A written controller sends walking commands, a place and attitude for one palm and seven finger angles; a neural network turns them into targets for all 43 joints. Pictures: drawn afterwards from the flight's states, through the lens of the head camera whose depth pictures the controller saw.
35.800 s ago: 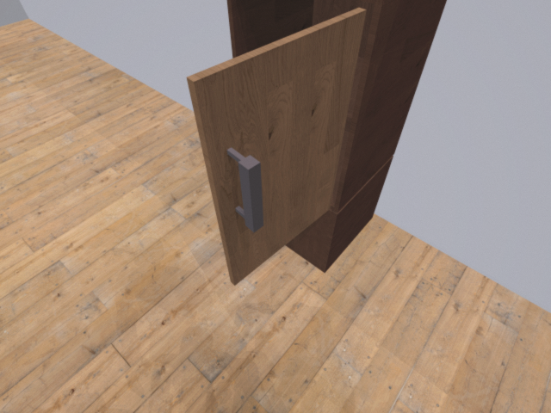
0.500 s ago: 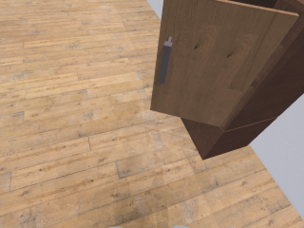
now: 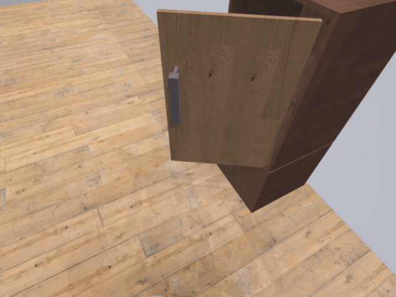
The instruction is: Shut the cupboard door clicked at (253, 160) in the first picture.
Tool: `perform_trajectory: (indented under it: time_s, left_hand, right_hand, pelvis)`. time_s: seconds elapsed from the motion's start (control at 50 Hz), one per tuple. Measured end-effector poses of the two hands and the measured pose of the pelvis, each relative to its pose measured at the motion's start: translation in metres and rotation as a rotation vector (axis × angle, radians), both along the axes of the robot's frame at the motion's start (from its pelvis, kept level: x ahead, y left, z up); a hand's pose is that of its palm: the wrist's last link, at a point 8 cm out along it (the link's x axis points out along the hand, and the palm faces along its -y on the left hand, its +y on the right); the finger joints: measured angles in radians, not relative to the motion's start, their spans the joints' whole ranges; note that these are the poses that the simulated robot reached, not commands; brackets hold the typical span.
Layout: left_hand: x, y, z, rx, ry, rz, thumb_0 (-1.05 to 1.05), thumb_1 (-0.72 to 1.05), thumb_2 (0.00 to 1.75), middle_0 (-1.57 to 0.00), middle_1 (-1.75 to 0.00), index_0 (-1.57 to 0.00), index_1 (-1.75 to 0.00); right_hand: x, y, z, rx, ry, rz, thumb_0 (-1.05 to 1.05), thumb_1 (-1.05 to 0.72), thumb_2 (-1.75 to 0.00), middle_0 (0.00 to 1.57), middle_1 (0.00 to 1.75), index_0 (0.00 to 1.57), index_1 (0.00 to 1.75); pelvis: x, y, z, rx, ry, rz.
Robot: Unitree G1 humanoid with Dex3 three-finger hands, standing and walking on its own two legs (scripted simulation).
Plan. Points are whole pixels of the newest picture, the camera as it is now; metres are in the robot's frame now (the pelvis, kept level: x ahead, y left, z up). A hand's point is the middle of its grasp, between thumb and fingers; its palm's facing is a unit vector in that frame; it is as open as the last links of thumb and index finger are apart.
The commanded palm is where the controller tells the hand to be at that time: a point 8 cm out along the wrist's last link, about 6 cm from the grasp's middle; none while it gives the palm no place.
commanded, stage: take the last steps up to it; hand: left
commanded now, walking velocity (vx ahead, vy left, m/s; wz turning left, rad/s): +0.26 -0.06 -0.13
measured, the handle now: (176, 96) +0.66 +0.09 +0.02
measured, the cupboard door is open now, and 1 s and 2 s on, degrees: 58 58 58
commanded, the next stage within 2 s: come to a stop and stand still in 0.42 s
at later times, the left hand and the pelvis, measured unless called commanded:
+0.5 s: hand (148, 258) +0.24 +0.14 -0.17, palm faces -0.12 -0.98 -0.18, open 7.4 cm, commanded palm none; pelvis +0.14 -0.04 -0.01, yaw -5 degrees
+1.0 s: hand (143, 249) +0.27 +0.16 -0.18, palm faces -0.01 -0.98 -0.22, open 7.3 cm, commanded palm none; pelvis +0.20 -0.04 +0.00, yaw -4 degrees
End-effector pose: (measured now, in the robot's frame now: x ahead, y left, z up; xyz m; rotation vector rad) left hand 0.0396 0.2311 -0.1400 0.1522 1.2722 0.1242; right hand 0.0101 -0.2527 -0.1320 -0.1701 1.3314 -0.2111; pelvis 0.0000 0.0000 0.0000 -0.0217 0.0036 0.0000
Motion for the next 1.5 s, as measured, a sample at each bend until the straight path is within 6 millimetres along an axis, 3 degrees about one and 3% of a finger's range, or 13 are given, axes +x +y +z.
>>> perform_trajectory:
  time_s: [0.1,0.16,0.36,0.5,0.6,0.72,0.8,0.88,0.96,1.1,1.18,1.38,1.5]
  left_hand:
    - [0.000,0.010,-0.024,-0.043,0.078,0.011,0.00,0.91,0.90,-0.20,-0.30,-0.20,-0.30]
    - [0.016,0.014,-0.021,-0.047,0.112,-0.026,0.01,0.91,0.90,-0.20,-0.30,-0.20,-0.30]
    - [0.123,-0.003,0.003,-0.032,0.002,-0.086,0.01,0.91,0.90,-0.20,-0.30,-0.19,-0.30]
    - [0.201,-0.045,-0.004,-0.002,-0.058,-0.141,0.00,0.91,0.90,-0.20,-0.30,-0.19,-0.30]
    - [0.216,-0.068,-0.002,0.009,-0.061,-0.090,0.00,0.92,0.90,-0.20,-0.30,-0.20,-0.30]
    - [0.221,-0.062,0.002,0.038,-0.007,-0.062,-0.01,0.95,0.90,-0.20,-0.30,-0.20,-0.30]
    - [0.222,-0.053,-0.007,0.028,0.019,-0.035,-0.01,0.93,0.90,-0.20,-0.30,-0.20,-0.30]
    - [0.224,-0.040,-0.020,0.019,0.033,-0.008,0.00,0.92,0.90,-0.20,-0.30,-0.20,-0.30]
    - [0.223,-0.030,-0.015,0.029,0.045,-0.005,0.00,0.92,0.90,-0.20,-0.30,-0.20,-0.30]
    - [0.215,-0.026,-0.004,0.056,0.024,-0.028,0.00,0.91,0.90,-0.20,-0.30,-0.20,-0.30]
    - [0.205,-0.031,-0.012,0.091,-0.035,-0.086,0.00,0.91,0.90,-0.20,-0.30,-0.20,-0.30]
    - [0.180,-0.059,-0.012,0.049,-0.091,-0.115,0.00,0.91,0.90,-0.20,-0.30,-0.20,-0.30]
    - [0.155,-0.061,-0.011,0.033,-0.073,-0.096,0.00,0.91,0.90,-0.20,-0.30,-0.20,-0.30]
  right_hand:
    - [0.023,0.016,0.001,-0.038,-0.057,0.005,0.01,-0.91,-0.90,0.20,0.29,0.19,0.30]
    - [0.020,0.025,0.007,-0.038,-0.052,-0.027,0.01,-0.91,-0.90,0.20,0.29,0.20,0.30]
    - [-0.004,0.044,0.014,0.049,0.157,-0.124,0.01,-0.91,-0.90,0.21,0.29,0.20,0.30]
    - [0.012,0.025,-0.011,0.120,0.254,-0.196,0.01,-0.91,-0.90,0.21,0.29,0.20,0.30]
    - [0.071,-0.004,-0.018,0.106,0.225,-0.162,0.01,-0.91,-0.90,0.21,0.29,0.20,0.30]
    - [0.174,-0.028,-0.014,0.060,0.049,-0.090,0.01,-0.91,-0.90,0.20,0.29,0.19,0.30]
    - [0.229,-0.036,-0.009,0.016,-0.047,-0.042,0.01,-0.92,-0.90,0.20,0.29,0.19,0.30]
    - [0.265,-0.034,-0.002,-0.027,-0.115,0.007,0.01,-0.92,-0.90,0.20,0.29,0.19,0.30]
    - [0.279,-0.031,0.009,-0.050,-0.151,0.045,0.01,-0.92,-0.90,0.20,0.29,0.19,0.30]
    - [0.269,-0.035,0.013,-0.033,-0.172,0.041,0.01,-0.91,-0.90,0.21,0.29,0.20,0.30]
    - [0.252,-0.047,0.000,-0.014,-0.227,0.003,0.01,-0.91,-0.90,0.21,0.29,0.20,0.30]
    - [0.161,-0.044,-0.022,0.036,-0.146,-0.065,0.01,-0.91,-0.90,0.20,0.29,0.19,0.30]
    - [0.106,-0.036,-0.024,0.049,-0.030,-0.091,0.01,-0.91,-0.90,0.20,0.29,0.19,0.30]
  pelvis:
    - [0.023,0.013,-0.011,-0.004,-0.005,-0.025]
    - [0.036,0.015,-0.005,-0.007,-0.006,-0.048]
    - [0.088,0.000,0.011,0.000,0.004,-0.072]
    - [0.138,-0.037,-0.008,0.034,0.004,-0.085]
    - [0.164,-0.052,-0.005,0.010,0.000,-0.074]
    - [0.188,-0.055,0.001,0.012,0.006,-0.067]
    - [0.198,-0.047,-0.004,0.001,-0.007,-0.064]
    - [0.206,-0.039,-0.010,0.001,-0.016,-0.066]
    - [0.202,-0.037,-0.004,-0.008,-0.003,-0.067]
    - [0.186,-0.044,0.001,-0.020,0.013,-0.077]
    - [0.175,-0.054,-0.017,0.022,0.006,-0.098]
    - [0.148,-0.056,-0.023,0.014,-0.058,-0.071]
    - [0.136,-0.056,-0.019,0.015,-0.047,-0.063]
